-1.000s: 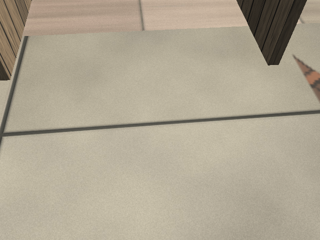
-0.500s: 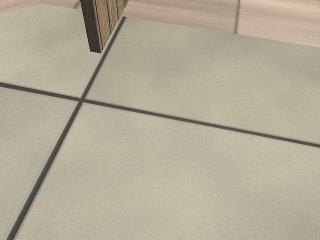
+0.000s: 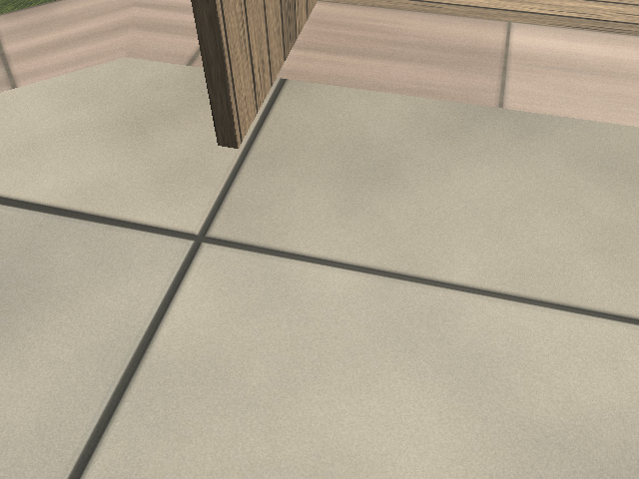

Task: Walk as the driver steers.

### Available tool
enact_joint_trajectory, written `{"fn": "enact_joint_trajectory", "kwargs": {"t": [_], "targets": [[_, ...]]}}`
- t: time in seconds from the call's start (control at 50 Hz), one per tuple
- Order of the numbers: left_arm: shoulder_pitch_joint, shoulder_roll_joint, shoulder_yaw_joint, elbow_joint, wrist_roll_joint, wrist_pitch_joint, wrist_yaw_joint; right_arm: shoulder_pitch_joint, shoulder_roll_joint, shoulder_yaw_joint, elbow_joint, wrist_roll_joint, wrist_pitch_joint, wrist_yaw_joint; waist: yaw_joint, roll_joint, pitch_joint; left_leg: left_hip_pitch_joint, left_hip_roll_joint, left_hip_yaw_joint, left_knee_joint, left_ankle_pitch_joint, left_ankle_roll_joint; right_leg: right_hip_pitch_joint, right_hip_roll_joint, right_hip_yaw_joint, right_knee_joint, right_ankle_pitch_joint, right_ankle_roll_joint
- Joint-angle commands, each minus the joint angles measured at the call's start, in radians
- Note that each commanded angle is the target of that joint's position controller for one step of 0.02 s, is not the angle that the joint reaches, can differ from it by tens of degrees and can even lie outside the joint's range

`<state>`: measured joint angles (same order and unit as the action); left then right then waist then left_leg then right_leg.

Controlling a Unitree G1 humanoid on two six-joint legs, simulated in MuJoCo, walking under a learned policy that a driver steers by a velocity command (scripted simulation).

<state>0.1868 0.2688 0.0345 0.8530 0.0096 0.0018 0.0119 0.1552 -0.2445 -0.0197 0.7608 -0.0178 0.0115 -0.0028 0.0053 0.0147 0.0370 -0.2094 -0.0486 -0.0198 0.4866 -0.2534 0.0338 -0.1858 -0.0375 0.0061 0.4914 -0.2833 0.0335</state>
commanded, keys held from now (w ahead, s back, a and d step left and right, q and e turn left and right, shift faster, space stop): w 1.00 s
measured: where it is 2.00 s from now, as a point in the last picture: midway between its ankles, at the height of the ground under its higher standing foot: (359, 281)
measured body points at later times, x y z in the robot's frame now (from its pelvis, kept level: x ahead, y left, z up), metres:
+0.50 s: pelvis +0.13 +0.00 +0.00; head +0.17 +0.01 +0.45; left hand +0.35 +0.23 -0.09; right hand +0.08 -0.26 -0.12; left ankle +0.00 +0.10 -0.74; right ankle +0.25 -0.14 -0.68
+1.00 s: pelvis +0.40 -0.06 +0.01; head +0.42 -0.06 +0.46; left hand +0.42 +0.22 -0.12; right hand +0.57 -0.32 -0.09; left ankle +0.57 +0.13 -0.67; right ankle +0.38 -0.14 -0.74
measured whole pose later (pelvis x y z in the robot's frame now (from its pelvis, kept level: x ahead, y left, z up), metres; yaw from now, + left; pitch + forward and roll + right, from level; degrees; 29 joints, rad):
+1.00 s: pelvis +0.40 -0.06 +0.01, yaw +0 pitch +0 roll -2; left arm 0.35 0.27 0.05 0.87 0.00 -0.09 -0.02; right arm 0.15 -0.29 -0.05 0.77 0.00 -0.07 -0.01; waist 0.07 0.04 0.02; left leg -0.69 0.14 -0.06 0.79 0.02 -0.02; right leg -0.07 0.09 -0.04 0.22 -0.15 -0.07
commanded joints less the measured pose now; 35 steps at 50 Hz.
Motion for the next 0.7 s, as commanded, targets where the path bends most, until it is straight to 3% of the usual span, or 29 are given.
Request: {"fn": "enact_joint_trajectory", "kwargs": {"t": [0.02,0.06,0.12,0.16,0.2,0.22,0.24,0.26,0.28,0.3,0.32,0.34,0.36,0.4,0.44,0.48,0.52,0.56,0.58,0.62,0.64,0.66,0.68,0.7], "targets": [[0.003,0.125,0.025,-0.030,-0.007,-0.021,0.007,-0.021,-0.126,-0.041,-0.047,0.008,0.000,-0.015,0.001,-0.060,-0.052,0.008,0.048,-0.063,-0.059,-0.140,0.032,-0.029,-0.025,0.034,-0.078,-0.081,-0.045],[0.014,0.131,0.025,-0.032,-0.016,-0.024,0.015,-0.005,-0.127,-0.045,-0.042,0.018,-0.003,-0.017,0.001,-0.048,0.030,-0.093,0.043,-0.074,-0.050,-0.387,0.054,-0.100,-0.028,0.060,-0.082,-0.341,-0.083],[0.045,0.136,0.025,-0.039,-0.027,-0.055,0.017,0.016,-0.104,-0.044,-0.038,0.032,-0.049,-0.008,0.007,-0.063,0.086,-0.174,0.056,-0.085,-0.005,-0.394,0.071,-0.108,-0.079,0.155,-0.107,-0.421,-0.139],[0.080,0.159,0.031,-0.035,-0.033,-0.072,0.012,0.004,-0.087,-0.043,-0.044,0.034,-0.082,0.004,0.013,-0.102,0.072,-0.216,0.040,-0.045,0.070,-0.291,0.065,-0.039,-0.148,0.271,-0.161,-0.411,-0.191],[0.089,0.191,0.040,-0.035,-0.038,-0.074,0.004,0.020,-0.075,-0.042,-0.044,0.042,-0.104,0.014,-0.007,-0.179,0.066,-0.215,0.023,0.028,0.135,-0.174,0.059,-0.001,-0.245,0.398,-0.226,-0.338,-0.245],[0.065,0.185,0.039,-0.046,-0.042,-0.072,-0.001,0.047,-0.087,-0.045,-0.033,0.045,-0.109,0.017,-0.025,-0.178,0.069,-0.166,0.028,0.030,0.085,-0.152,0.069,-0.017,-0.244,0.383,-0.210,-0.231,-0.243],[0.016,0.170,0.034,-0.066,-0.044,-0.070,-0.005,0.108,-0.101,-0.052,-0.006,0.046,-0.112,0.020,-0.061,-0.157,0.058,-0.060,0.029,0.021,0.009,-0.117,0.082,-0.061,-0.204,0.308,-0.159,-0.081,-0.213],[-0.052,0.145,0.026,-0.101,-0.041,-0.075,-0.009,0.198,-0.140,-0.067,0.032,0.044,-0.115,0.022,-0.099,-0.077,0.028,0.085,0.057,-0.064,-0.049,-0.038,0.102,-0.138,-0.112,0.174,-0.020,0.113,-0.160],[-0.105,0.118,0.019,-0.144,-0.031,-0.094,-0.009,0.326,-0.239,-0.101,0.073,0.044,-0.114,0.023,-0.134,0.133,-0.033,0.309,0.175,-0.297,-0.133,0.110,0.160,-0.307,0.027,-0.009,0.301,0.268,-0.081],[-0.098,0.116,0.017,-0.154,-0.019,-0.112,-0.006,0.397,-0.261,-0.108,0.079,0.035,-0.110,0.027,-0.158,0.269,-0.057,0.509,0.342,-0.552,-0.202,0.321,0.256,-0.587,0.088,-0.008,0.562,-0.153,-0.041],[-0.076,0.140,0.026,-0.148,-0.041,-0.118,-0.012,0.377,-0.192,-0.083,0.072,0.021,-0.109,0.028,-0.122,0.143,-0.025,0.527,0.390,-0.554,-0.175,0.381,0.287,-0.704,0.047,0.058,0.701,-0.286,-0.059],[-0.078,0.117,0.020,-0.147,-0.061,-0.117,-0.020,0.367,-0.151,-0.071,0.066,0.014,-0.108,0.026,-0.106,0.073,-0.006,0.542,0.383,-0.488,-0.174,0.380,0.279,-0.779,0.015,0.077,0.767,-0.251,-0.084],[-0.112,0.098,0.014,-0.158,-0.058,-0.116,-0.030,0.369,-0.127,-0.061,0.073,0.018,-0.104,0.026,-0.104,0.021,0.027,0.538,0.358,-0.402,-0.192,0.413,0.246,-0.837,-0.019,0.058,0.752,-0.197,-0.099],[-0.152,0.067,0.009,-0.183,-0.042,-0.111,-0.046,0.346,-0.100,-0.044,0.082,0.024,-0.089,0.020,-0.076,0.046,0.044,0.459,0.322,-0.307,-0.253,0.425,0.195,-0.807,-0.071,0.023,0.656,-0.085,-0.094],[-0.179,0.031,-0.007,-0.204,-0.031,-0.106,-0.069,0.288,-0.108,-0.040,0.063,0.028,-0.079,0.005,-0.058,0.052,0.052,0.300,0.261,-0.198,-0.318,0.409,0.178,-0.674,-0.055,-0.030,0.499,0.038,-0.058],[-0.250,0.000,-0.023,-0.233,-0.021,-0.108,-0.078,0.262,-0.150,-0.046,0.055,0.032,-0.081,-0.014,-0.065,0.052,0.066,0.132,0.201,-0.104,-0.371,0.354,0.155,-0.470,-0.016,-0.070,0.266,0.208,-0.030],[-0.283,0.034,-0.014,-0.252,-0.029,-0.105,-0.072,0.304,-0.193,-0.057,0.072,0.033,-0.092,-0.020,-0.069,0.082,0.072,0.100,0.226,-0.103,-0.418,0.313,0.149,-0.347,0.015,-0.067,0.145,0.304,-0.028],[-0.288,0.081,0.001,-0.263,-0.037,-0.101,-0.065,0.309,-0.196,-0.062,0.085,0.042,-0.098,-0.018,-0.051,0.090,0.084,0.164,0.260,-0.096,-0.401,0.360,0.131,-0.326,0.022,-0.040,0.066,0.331,-0.054],[-0.273,0.101,0.010,-0.262,-0.036,-0.101,-0.061,0.307,-0.196,-0.063,0.089,0.041,-0.096,-0.016,-0.034,0.093,0.069,0.208,0.272,-0.088,-0.359,0.472,0.116,-0.303,0.031,-0.035,0.046,0.324,-0.073],[-0.149,0.143,0.035,-0.233,-0.033,-0.094,-0.049,0.297,-0.212,-0.071,0.091,0.031,-0.083,-0.014,0.039,0.120,-0.037,0.274,0.269,-0.058,-0.173,0.799,0.084,-0.154,0.070,-0.058,0.059,0.263,-0.118],[-0.003,0.170,0.055,-0.188,-0.034,-0.087,-0.041,0.292,-0.202,-0.068,0.088,0.025,-0.071,-0.015,0.111,0.110,-0.124,0.235,0.233,-0.028,0.012,0.887,0.060,0.025,0.092,-0.082,0.053,0.248,-0.145],[0.164,0.204,0.068,-0.149,-0.029,-0.079,-0.029,0.296,-0.176,-0.056,0.070,0.010,-0.067,-0.019,0.175,0.062,-0.231,0.031,0.201,-0.026,0.275,0.677,0.035,0.313,-0.025,0.043,0.100,0.225,-0.189],[0.243,0.303,0.085,-0.126,-0.005,-0.081,-0.034,0.453,-0.010,-0.012,0.052,0.012,-0.081,-0.009,0.084,-0.254,-0.413,-0.318,0.008,-0.024,0.708,-0.078,-0.029,0.632,-0.315,0.571,-0.013,-0.051,-0.365],[0.237,0.210,0.063,-0.121,-0.015,-0.082,-0.039,0.421,-0.086,-0.024,0.076,0.037,-0.104,0.002,0.113,-0.243,-0.430,-0.423,-0.003,-0.154,0.842,-0.305,-0.013,0.584,-0.337,0.834,-0.222,-0.269,-0.372]]}}
Next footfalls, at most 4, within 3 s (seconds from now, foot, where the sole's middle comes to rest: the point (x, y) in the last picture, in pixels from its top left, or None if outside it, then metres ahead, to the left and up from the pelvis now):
0.66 right None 0.42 -0.14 -0.77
1.22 left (296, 395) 0.70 0.10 -0.77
1.76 right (405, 295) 0.97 -0.17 -0.77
2.24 left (369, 203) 1.31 -0.09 -0.77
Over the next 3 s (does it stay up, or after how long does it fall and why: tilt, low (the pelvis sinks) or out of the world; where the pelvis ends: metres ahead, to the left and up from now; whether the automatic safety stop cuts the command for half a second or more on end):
stays up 1.37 -0.41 0.01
